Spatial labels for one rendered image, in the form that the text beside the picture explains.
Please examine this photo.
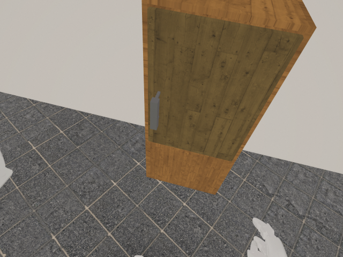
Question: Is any right robot hand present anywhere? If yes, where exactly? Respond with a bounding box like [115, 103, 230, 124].
[247, 217, 287, 257]

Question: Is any cupboard door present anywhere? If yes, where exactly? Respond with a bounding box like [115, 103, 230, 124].
[147, 6, 304, 162]

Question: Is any handle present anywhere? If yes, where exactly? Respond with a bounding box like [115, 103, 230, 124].
[150, 91, 160, 130]

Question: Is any left robot hand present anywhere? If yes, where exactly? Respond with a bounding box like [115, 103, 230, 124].
[0, 150, 13, 188]

